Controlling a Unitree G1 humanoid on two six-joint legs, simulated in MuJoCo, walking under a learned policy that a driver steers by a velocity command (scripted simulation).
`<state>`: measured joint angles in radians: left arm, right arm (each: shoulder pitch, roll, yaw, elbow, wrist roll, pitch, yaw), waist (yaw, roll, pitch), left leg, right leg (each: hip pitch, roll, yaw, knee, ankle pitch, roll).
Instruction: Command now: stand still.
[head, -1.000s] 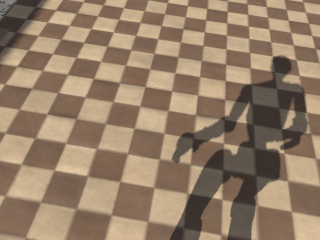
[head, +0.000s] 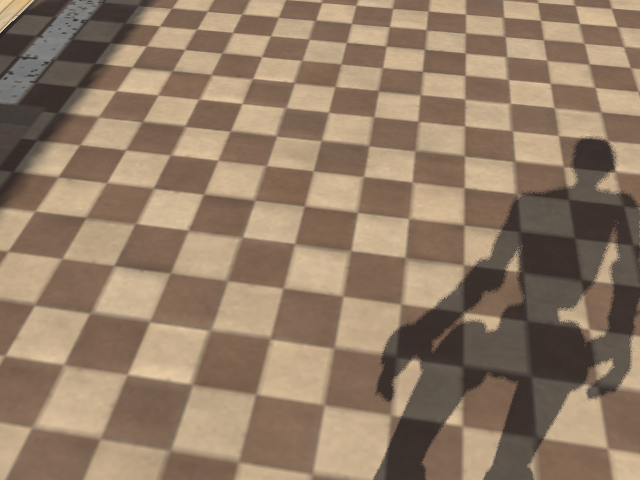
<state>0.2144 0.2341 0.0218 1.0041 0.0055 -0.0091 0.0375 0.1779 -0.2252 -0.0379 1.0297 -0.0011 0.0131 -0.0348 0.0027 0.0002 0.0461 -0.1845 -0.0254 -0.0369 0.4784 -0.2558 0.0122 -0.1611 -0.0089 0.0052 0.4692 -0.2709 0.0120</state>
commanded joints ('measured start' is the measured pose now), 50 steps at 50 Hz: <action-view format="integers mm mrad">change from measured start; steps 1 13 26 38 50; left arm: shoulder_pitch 22 58 97 79 355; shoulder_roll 106 87 67 5 31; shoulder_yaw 18 9 3 0 -1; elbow -18 32 62 7 66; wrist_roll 0 -2 -3 -32 -5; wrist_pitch -8 -6 -5 -87 -80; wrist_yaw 5 8 8 -22 -39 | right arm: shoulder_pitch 6 26 60 203 -106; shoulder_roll -107 -95 -79 -153 -49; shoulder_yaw -17 -6 5 -28 -9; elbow -17 32 55 51 -137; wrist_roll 0 1 2 33 31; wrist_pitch -9 -10 -12 -79 -140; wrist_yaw -3 -5 -7 13 65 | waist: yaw -1 -2 -2 -23 45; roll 2 3 1 165 -80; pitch -15 -5 3 75 62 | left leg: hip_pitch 8 -5 -18 -39 -746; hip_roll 43 39 35 269 116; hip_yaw -42 -32 -24 -426 54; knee -81 -87 -87 -258 630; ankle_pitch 158 139 124 -533 8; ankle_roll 19 18 16 226 44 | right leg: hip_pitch -35 -44 -56 -272 310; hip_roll -22 -16 -12 26 -221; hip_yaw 22 18 16 -31 212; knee -79 -82 -83 193 -291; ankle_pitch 126 112 102 -175 427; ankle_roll -10 -13 -17 -93 -190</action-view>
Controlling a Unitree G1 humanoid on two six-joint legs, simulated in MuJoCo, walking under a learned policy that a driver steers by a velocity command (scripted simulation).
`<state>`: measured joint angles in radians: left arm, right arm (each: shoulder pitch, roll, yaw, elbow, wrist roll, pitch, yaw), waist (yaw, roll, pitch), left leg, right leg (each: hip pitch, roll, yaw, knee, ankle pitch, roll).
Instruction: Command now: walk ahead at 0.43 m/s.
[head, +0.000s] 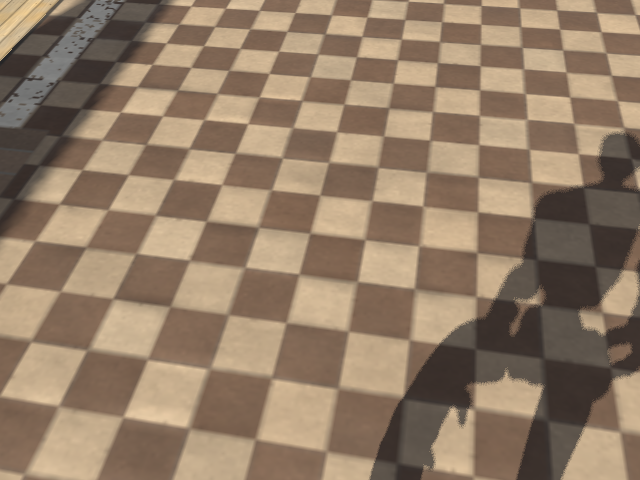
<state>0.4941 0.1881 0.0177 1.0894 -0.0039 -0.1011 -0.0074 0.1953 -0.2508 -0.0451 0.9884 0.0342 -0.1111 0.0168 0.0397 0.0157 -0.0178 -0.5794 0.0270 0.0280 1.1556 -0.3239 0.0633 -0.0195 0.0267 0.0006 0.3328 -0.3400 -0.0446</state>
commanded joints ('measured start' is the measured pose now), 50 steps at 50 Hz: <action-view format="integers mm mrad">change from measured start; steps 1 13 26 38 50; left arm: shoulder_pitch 47 116 -303 -288 -210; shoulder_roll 87 59 122 216 194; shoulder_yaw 2 4 50 79 66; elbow -36 -96 -242 -270 -207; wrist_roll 8 19 2 -17 7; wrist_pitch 15 20 10 -17 -20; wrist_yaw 15 15 27 -22 -10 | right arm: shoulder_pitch -159 251 60 175 31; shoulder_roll -6 -277 -135 -163 -74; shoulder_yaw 7 -80 -20 -30 -16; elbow -114 -82 -46 -11 -102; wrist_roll -8 -32 -34 -20 -26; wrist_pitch -11 21 -6 52 35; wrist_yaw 18 0 -14 -26 -23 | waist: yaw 4 -187 -39 37 -49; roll -95 102 22 43 -60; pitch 141 -328 85 -51 26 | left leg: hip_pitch -282 1038 337 585 -101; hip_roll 53 279 162 167 123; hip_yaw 13 -493 -161 -74 -85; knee -148 -632 -1081 -655 -171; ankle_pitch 140 76 238 658 157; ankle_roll -21 263 182 75 -44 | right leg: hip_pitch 81 -464 -654 -253 -110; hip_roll -225 -35 -194 -46 -263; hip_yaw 167 3 51 -45 168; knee -184 809 535 144 -208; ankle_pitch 483 391 345 257 413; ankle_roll -128 30 44 -52 -200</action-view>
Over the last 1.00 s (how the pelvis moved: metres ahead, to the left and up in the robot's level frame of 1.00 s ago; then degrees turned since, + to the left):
0.10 -0.03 0.00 -1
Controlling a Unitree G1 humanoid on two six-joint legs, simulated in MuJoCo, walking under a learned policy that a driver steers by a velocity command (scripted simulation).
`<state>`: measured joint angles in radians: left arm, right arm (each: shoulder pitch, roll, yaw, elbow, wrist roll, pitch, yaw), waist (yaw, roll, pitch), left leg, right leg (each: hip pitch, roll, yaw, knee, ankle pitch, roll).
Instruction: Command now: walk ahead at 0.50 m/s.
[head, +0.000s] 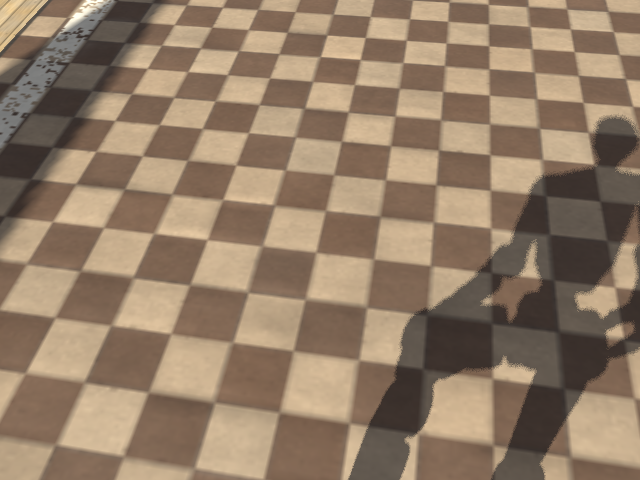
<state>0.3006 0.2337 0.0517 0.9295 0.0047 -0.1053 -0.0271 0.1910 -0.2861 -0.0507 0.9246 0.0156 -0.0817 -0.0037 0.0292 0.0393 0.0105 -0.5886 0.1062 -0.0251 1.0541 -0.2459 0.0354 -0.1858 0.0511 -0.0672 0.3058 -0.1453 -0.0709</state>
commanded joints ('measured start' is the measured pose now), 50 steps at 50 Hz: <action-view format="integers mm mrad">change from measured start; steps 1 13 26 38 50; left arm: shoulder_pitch -4 107 26 -315 -73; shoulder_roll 152 185 74 36 136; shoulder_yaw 33 48 41 17 61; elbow -40 40 -25 -191 -206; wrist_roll -3 -25 -39 -25 -17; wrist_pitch -12 30 58 50 28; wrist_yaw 15 41 46 -20 -1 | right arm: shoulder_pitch -3 -255 -3 155 -14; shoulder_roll -38 -55 -59 -122 -114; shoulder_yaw -11 -9 -32 -50 -42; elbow -51 -145 -16 29 -115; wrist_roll -10 6 -35 -12 -3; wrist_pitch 6 -22 -47 2 -69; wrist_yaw -2 44 18 -24 -2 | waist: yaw -31 7 -12 -107 -19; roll -83 -114 44 -17 -31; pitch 8 58 8 104 -79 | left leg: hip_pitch -112 -21 390 693 -94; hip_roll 43 -38 143 186 14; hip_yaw -29 25 -37 206 -58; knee -129 -546 -936 -877 146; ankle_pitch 132 207 182 450 -97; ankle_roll -23 33 147 112 -18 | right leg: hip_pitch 63 274 -438 -588 163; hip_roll -281 -324 -202 -153 -252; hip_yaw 216 132 184 39 450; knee -189 -87 827 351 -39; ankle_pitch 220 302 -40 148 170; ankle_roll -168 -97 24 10 -237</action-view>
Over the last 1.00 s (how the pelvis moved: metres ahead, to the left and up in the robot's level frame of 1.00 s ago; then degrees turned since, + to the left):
0.56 -0.03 0.01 0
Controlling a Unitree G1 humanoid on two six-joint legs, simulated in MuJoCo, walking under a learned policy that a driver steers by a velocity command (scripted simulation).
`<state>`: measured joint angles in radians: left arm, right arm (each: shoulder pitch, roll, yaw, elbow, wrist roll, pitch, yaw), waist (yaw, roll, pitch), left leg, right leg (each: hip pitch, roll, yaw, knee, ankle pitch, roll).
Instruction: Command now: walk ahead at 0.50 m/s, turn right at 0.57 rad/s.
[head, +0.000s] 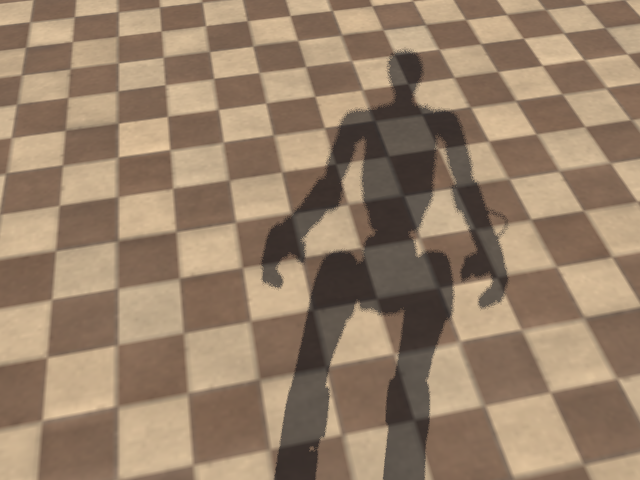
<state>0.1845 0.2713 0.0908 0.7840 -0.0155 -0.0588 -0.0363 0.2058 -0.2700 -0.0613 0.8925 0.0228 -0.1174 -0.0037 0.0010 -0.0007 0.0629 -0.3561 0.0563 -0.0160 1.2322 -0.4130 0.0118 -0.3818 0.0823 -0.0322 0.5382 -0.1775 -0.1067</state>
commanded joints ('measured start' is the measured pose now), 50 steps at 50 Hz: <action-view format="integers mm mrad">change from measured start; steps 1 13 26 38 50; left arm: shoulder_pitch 27 169 47 -219 23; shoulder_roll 93 149 98 76 80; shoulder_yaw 18 32 -3 -17 -2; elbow -71 -45 -125 -207 -103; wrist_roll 9 -11 30 1 26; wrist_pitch -19 -1 -49 -67 -54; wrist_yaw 13 52 49 26 30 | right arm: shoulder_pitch -13 -288 40 190 85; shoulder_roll -129 -97 -107 -166 -88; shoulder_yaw -36 -19 -17 -42 -26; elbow -84 -206 -128 -110 -224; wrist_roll -16 -12 -20 9 6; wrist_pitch -17 -6 10 61 80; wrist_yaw -1 18 38 -12 7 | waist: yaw -14 67 -12 -70 11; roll -4 -100 82 108 -121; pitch -123 -61 -97 -62 -40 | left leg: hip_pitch -269 -143 269 164 -366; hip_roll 74 -40 126 85 56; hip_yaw -68 -53 -414 -368 -87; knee -68 -723 -1003 -949 -81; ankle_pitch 90 480 314 298 114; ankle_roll -8 -55 233 183 -13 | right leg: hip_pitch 287 192 -270 -32 279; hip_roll -264 -204 -154 -61 -334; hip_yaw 389 354 129 105 259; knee -293 -231 529 -52 -358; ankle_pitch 231 74 -142 146 58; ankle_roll -197 -102 79 143 -73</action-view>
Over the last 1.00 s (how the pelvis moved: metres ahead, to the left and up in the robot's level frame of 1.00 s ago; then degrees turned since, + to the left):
0.55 -0.02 -0.02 -20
